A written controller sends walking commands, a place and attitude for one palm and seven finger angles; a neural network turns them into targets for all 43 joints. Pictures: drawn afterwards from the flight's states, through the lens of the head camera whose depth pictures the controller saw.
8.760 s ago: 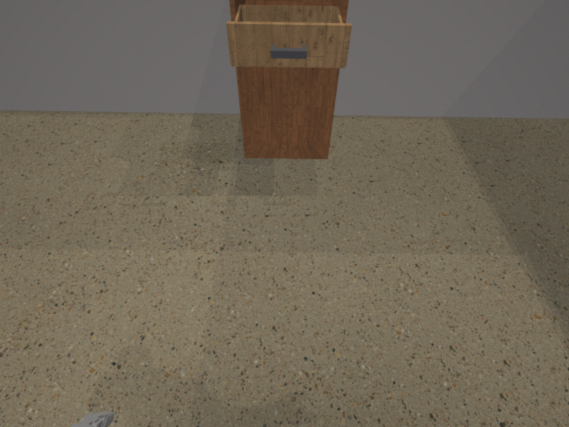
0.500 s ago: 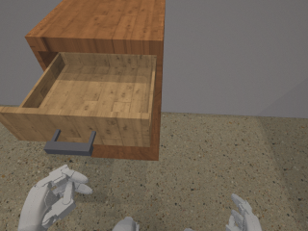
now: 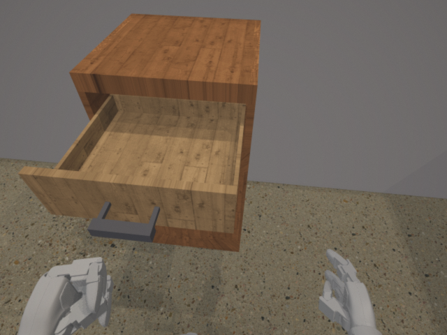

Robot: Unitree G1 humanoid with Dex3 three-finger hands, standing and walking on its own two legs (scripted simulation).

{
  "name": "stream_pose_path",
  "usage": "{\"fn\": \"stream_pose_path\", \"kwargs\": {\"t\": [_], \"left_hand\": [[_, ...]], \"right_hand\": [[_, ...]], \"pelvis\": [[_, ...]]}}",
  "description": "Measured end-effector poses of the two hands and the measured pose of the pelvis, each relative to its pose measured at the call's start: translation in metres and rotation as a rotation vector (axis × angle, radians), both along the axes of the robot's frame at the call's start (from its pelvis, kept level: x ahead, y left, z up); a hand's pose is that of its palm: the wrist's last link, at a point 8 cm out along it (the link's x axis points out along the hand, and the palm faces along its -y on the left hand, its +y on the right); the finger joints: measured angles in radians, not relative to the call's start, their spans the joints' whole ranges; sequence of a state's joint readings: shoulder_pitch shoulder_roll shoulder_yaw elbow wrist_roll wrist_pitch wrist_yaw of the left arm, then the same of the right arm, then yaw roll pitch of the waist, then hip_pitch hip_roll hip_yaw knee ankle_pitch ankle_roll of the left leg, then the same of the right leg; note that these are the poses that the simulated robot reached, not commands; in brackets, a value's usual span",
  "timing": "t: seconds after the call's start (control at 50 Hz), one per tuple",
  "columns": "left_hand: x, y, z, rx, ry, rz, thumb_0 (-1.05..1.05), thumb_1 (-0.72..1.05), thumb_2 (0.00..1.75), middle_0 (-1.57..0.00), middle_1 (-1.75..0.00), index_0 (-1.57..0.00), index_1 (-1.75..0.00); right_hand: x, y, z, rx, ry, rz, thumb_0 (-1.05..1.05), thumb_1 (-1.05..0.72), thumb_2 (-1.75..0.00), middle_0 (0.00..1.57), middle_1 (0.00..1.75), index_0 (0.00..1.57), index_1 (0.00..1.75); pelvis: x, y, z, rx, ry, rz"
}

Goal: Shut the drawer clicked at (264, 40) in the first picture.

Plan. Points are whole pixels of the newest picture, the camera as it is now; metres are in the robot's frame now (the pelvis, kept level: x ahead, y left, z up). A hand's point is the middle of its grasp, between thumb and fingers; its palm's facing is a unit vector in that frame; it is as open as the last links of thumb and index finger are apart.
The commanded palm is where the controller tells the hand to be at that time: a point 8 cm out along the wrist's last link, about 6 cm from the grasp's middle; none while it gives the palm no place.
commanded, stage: raise the hand and make a fist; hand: left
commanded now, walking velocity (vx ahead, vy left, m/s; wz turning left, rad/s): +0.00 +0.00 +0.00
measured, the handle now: (126, 219) +0.32 +0.23 +0.02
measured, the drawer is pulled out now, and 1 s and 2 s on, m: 0.29 0.29 0.29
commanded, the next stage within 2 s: bring the fist close to the handle in 0.58 s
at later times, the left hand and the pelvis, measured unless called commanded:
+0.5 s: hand (90, 309) +0.13 +0.19 +0.11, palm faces +0.03 -0.99 -0.10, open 3.3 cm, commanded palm +0.09 +0.24 +0.12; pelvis +0.00 -0.01 +0.01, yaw +0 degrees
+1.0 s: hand (109, 292) +0.16 +0.18 +0.09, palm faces +0.01 -1.00 -0.08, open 3.3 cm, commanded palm +0.12 +0.24 +0.09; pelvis +0.00 -0.02 +0.01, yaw +0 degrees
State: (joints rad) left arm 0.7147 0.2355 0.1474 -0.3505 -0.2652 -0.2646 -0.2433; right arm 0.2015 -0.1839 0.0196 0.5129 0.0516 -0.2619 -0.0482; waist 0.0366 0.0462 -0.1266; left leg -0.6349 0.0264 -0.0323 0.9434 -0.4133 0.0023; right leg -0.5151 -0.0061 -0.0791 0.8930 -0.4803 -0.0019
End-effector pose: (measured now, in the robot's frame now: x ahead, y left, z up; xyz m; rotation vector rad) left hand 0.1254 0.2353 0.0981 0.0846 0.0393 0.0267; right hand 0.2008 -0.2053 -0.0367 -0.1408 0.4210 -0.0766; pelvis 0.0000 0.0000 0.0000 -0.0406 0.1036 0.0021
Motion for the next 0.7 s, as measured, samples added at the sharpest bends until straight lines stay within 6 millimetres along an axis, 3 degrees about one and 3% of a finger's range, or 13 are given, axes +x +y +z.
{"fn": "stream_pose_path", "kwargs": {"t": [0.1, 0.24, 0.48, 0.7], "left_hand": [[-0.007, 0.006, 0.009, 0.013, 0.005, 0.004, 0.02, 0.9, 0.9, -1.37, -1.57, -1.38, -1.57], [-0.011, 0.014, 0.02, 0.024, -0.004, 0.011, 0.02, 0.9, 0.9, -1.39, -1.59, -1.4, -1.59], [-0.013, 0.006, 0.017, 0.017, 0.008, -0.001, 0.02, 0.9, 0.9, -1.4, -1.6, -1.4, -1.6], [-0.007, 0.005, 0.019, 0.026, -0.002, 0.008, 0.02, 0.9, 0.9, -1.4, -1.6, -1.4, -1.6]], "right_hand": [[0.005, 0.004, 0.003, 0.011, -0.006, 0.014, 0.02, -0.9, -0.9, 0.2, 0.3, 0.21, 0.3], [0.0, -0.006, 0.006, 0.0, -0.014, 0.001, 0.02, -0.9, -0.9, 0.2, 0.3, 0.21, 0.3], [-0.016, -0.03, 0.01, -0.024, -0.027, -0.048, 0.02, -0.9, -0.9, 0.2, 0.3, 0.2, 0.3], [-0.023, -0.033, 0.002, -0.012, -0.011, -0.056, 0.02, -0.9, -0.9, 0.2, 0.3, 0.2, 0.3]], "pelvis": [[0.003, -0.001, 0.004, -0.001, -0.014, 0.004], [0.004, -0.005, 0.009, -0.001, -0.035, 0.007], [-0.001, -0.013, 0.012, 0.006, -0.053, 0.001], [-0.003, -0.018, 0.013, 0.008, -0.056, 0.0]]}}
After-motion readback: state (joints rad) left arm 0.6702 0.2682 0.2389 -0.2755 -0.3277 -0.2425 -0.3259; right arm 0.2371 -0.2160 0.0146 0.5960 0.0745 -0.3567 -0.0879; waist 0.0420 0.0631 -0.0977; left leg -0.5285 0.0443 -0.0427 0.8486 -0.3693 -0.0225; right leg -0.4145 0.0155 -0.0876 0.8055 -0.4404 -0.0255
